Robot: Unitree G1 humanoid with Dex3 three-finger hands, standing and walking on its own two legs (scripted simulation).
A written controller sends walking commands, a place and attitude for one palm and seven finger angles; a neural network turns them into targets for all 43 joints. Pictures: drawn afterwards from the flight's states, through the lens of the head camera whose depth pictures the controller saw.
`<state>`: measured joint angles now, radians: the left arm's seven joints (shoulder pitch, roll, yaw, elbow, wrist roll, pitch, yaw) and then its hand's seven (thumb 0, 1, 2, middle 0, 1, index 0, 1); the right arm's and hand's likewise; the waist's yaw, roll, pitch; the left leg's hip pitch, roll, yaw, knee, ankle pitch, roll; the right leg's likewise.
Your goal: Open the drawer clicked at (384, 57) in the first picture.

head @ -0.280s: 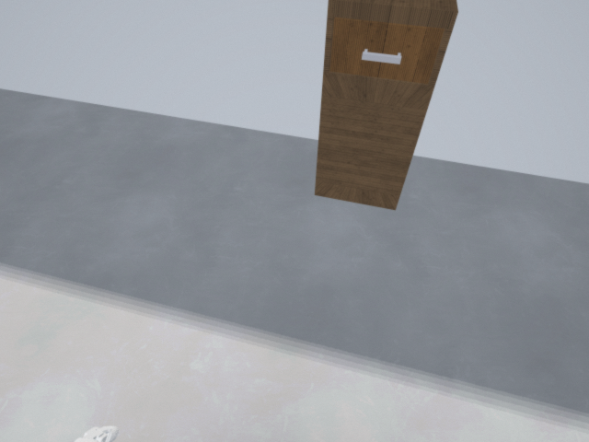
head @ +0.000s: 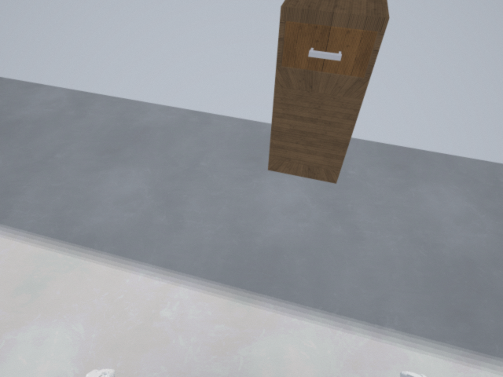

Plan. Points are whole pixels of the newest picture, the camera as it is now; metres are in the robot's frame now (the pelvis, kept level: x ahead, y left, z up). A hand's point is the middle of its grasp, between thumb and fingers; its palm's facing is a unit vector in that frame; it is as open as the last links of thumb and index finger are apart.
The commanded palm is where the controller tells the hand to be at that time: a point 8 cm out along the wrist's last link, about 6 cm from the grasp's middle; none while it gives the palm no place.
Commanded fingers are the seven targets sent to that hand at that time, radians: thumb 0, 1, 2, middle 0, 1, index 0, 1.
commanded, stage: stand and wait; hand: left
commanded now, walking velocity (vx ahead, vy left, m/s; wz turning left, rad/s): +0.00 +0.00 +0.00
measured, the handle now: (325, 53) +1.30 -0.22 -0.04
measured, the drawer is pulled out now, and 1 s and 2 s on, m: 0.00 0.00 0.00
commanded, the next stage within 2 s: look at it before walking up in 0.54 s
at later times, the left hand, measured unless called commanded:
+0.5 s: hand out of the picture +0.06 +0.24 -0.15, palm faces -0.03 -0.94 -0.34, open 7.4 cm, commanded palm none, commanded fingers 0.00 0.90 0.90 -0.20 -0.30 -0.20 -0.30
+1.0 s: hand out of the picture +0.06 +0.24 -0.15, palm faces -0.03 -0.94 -0.33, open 7.4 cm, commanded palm none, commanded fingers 0.00 0.90 0.90 -0.20 -0.30 -0.20 -0.30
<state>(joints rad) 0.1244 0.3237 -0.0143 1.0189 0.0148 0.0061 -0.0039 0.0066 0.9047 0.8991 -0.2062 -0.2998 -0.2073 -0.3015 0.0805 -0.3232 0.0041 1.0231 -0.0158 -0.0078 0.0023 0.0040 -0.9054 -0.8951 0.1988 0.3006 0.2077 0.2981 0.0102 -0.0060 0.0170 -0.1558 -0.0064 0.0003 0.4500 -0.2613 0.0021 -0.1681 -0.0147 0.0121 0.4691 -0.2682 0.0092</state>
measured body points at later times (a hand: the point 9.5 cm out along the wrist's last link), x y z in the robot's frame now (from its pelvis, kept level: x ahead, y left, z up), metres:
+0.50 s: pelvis -0.01 -0.01 +0.00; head -0.01 -0.01 +0.45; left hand +0.06 +0.29 -0.13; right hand +0.06 -0.30 -0.13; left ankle -0.01 +0.12 -0.74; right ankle -0.01 -0.13 -0.74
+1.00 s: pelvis -0.01 -0.01 +0.00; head -0.01 -0.01 +0.45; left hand +0.06 +0.29 -0.13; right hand +0.07 -0.30 -0.13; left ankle -0.01 +0.12 -0.74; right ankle -0.01 -0.13 -0.74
